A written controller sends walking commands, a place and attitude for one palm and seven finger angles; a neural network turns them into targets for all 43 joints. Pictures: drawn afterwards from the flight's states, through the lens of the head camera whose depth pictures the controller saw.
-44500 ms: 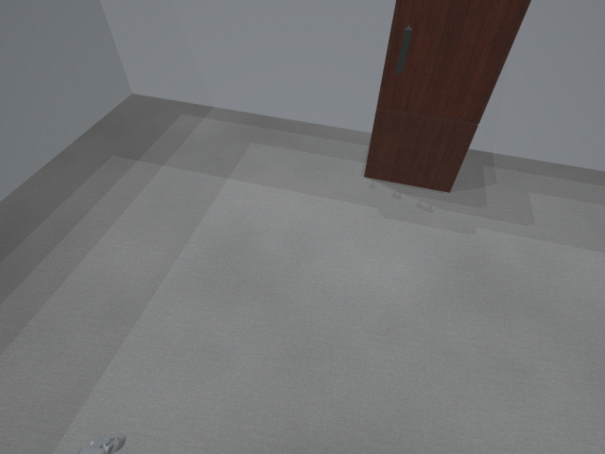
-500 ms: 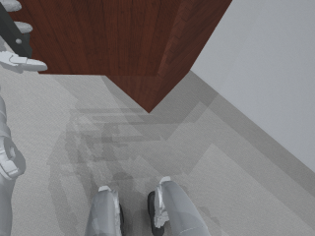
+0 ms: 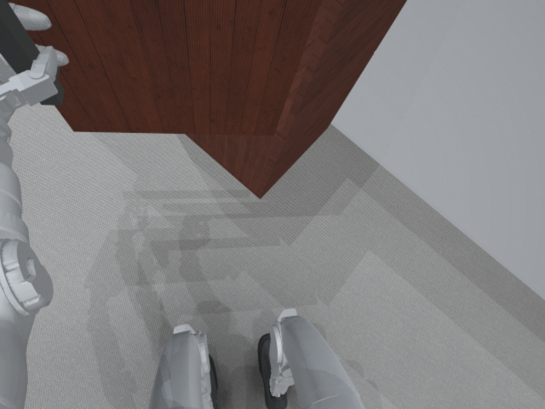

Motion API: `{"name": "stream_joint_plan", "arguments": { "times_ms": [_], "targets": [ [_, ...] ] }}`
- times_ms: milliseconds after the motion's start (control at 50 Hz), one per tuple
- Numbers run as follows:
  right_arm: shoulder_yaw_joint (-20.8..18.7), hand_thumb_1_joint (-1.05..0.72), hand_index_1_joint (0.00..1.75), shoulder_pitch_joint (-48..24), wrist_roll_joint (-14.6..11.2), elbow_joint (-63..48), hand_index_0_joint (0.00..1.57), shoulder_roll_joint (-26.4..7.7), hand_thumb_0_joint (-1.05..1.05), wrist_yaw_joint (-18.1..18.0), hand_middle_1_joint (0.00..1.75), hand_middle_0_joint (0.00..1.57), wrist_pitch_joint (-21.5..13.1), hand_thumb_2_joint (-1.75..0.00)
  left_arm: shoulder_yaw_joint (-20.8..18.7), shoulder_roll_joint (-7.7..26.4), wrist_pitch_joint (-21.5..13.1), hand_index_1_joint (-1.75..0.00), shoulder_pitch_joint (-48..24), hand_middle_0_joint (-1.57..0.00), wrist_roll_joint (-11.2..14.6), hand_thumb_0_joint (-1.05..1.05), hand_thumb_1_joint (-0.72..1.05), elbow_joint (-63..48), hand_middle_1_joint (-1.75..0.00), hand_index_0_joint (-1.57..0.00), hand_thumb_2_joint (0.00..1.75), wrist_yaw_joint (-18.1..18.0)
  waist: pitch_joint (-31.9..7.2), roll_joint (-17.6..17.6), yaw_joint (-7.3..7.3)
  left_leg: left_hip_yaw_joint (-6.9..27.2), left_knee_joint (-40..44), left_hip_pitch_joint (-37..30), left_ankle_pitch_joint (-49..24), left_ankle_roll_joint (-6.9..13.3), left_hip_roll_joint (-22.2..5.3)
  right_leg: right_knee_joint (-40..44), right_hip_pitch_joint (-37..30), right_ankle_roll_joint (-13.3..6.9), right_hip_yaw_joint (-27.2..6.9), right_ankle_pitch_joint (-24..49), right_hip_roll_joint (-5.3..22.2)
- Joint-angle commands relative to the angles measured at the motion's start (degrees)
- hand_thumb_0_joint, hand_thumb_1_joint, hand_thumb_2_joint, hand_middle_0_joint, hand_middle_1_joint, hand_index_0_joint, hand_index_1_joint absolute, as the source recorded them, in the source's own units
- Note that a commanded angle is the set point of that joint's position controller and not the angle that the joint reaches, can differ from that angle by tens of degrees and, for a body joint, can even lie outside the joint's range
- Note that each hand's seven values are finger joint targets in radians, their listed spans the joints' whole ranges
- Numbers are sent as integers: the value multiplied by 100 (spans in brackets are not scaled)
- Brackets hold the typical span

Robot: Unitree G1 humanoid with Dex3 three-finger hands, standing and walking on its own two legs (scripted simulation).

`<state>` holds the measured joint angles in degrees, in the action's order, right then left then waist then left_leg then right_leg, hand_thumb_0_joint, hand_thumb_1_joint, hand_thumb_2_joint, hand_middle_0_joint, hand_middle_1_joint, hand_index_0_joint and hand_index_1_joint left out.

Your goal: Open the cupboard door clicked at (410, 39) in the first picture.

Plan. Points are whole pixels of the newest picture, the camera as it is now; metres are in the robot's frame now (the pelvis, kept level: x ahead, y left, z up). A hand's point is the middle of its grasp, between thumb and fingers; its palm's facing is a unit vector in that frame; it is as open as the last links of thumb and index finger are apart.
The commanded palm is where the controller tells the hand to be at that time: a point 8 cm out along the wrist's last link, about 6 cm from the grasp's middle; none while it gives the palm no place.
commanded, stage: close the thumb around the handle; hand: left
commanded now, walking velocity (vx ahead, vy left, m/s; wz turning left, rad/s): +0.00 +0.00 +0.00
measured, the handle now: (26, 41) +0.59 +0.26 +0.05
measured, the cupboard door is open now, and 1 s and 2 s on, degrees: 45 81 86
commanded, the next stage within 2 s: pull the door open along its arc in 0.04 s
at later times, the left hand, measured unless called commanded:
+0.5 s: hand (46, 104) +0.50 +0.23 +0.04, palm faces +0.00 -1.00 -0.03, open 6.1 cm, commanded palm +0.45 +0.26 +0.05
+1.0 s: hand (129, 237) +0.34 +0.13 +0.05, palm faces +0.38 -0.93 +0.00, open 6.4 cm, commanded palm +0.27 +0.21 +0.05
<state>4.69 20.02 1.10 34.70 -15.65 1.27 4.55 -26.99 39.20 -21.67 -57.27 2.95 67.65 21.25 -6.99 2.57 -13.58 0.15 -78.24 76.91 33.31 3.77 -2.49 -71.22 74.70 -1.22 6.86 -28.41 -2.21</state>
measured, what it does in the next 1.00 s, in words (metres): stands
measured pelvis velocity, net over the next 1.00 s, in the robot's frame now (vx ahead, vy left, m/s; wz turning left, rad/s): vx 0.02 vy -0.03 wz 0.05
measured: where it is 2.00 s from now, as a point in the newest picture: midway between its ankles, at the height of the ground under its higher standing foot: (241, 396)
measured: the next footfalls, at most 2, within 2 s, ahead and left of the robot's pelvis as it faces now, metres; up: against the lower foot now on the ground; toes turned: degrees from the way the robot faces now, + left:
none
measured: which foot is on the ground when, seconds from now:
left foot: down 0.00-1.00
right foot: down 0.00-1.00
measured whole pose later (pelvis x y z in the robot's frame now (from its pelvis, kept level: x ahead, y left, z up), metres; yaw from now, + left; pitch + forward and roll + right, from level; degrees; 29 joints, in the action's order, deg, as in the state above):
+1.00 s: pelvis +0.02 -0.03 +0.03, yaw +3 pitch +22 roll +0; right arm 0.6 8.1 1.9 29.3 -10.3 3.8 3.7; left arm -4.5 1.4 -28.8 -1.5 2.5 20.2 -16.0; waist -10.4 0.3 -1.5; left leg -2.9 -70.1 58.8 33.1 1.4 -0.8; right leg -69.5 60.3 -3.0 3.4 -31.1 -1.0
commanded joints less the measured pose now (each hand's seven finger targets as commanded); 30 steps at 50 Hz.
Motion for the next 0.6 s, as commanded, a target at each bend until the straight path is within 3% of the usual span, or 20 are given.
{"name": "stream_joint_plan", "arguments": {
  "times_ms": [0,120,140,200,320,380,420,480,560,580],
  "targets": [
    [-409,-90,30,1260,34,-119,20,-1259,0,-99,30,20,-21,-90,-192,1584,-470,-135,-2263,-40,193,0,90,-1257,-135,-40,90,-23,-3439,1362,23,850,892,-3432,-3355,-279,-76,627,-1058,-53,-325,1597,-126],
    [-435,-90,30,1272,46,-65,20,-1248,0,-93,30,20,-15,-90,-39,1408,-491,-135,-2383,-40,136,0,90,-1270,-135,-40,90,-60,-3358,1429,-37,891,924,-3571,-3266,-302,-89,659,-880,-52,-306,1476,-121],
    [-436,-90,30,1285,52,-71,20,-1271,0,-103,30,20,-13,-90,-209,1641,-522,-135,-2409,-40,133,0,90,-1365,-135,-40,90,-72,-3439,1438,9,881,917,-3549,-3279,-308,-91,648,-970,-52,-317,1499,-120],
    [-437,-90,30,1266,43,-150,20,-1232,0,-75,30,20,8,-90,-214,1523,-538,-135,-1905,-40,174,0,90,-1413,-135,-40,90,-18,-3594,1464,162,840,946,-3641,-3581,-313,-68,651,-1193,-64,-334,1698,-119],
    [-475,-90,30,1096,-49,-344,20,-1182,0,-37,30,20,69,-90,-202,1289,-448,-135,-756,-40,359,0,90,-1642,-135,-40,90,113,-3449,1063,393,666,1121,-3410,-3473,-249,-25,785,-1749,-40,-381,1925,-119],
    [-523,-90,30,1027,-102,-468,20,-1153,0,-27,30,20,70,-90,-237,1192,-433,-135,-76,-40,482,0,90,-2082,-135,-40,90,148,-3612,953,536,586,1195,-3449,-3688,-216,4,846,-2137,-39,-441,2240,-118],
    [-559,-90,30,942,-148,-525,20,-1111,0,-9,30,20,68,-90,-158,967,-411,-135,448,-40,580,0,90,-2384,-135,-40,90,180,-3573,943,634,533,1305,-3553,-3805,-235,14,939,-2287,-20,-439,2336,-109],
    [-612,-90,30,785,-202,-683,20,-1057,0,19,30,20,25,-90,-108,660,-410,-135,1385,-40,740,0,90,-2817,-135,-40,90,176,-3441,621,778,429,1424,-3407,-3766,-199,54,1009,-2673,-24,-452,2513,-116],
    [-685,-90,30,486,-260,-886,20,-937,0,79,30,20,-74,-90,215,-87,-468,-135,2630,-40,1013,0,90,-3607,-135,-40,90,107,-3178,559,933,285,1619,-3419,-3731,-218,102,1150,-2936,2,-444,2620,-90],
    [-713,-90,30,419,-239,-943,20,-849,0,65,30,20,-133,-90,-216,-301,-531,-135,2868,-40,1308,0,90,-3911,-135,-40,90,-418,-3063,549,1153,260,1636,-3387,-3906,-263,74,1118,-2867,1,-389,2633,-86]
  ]
}}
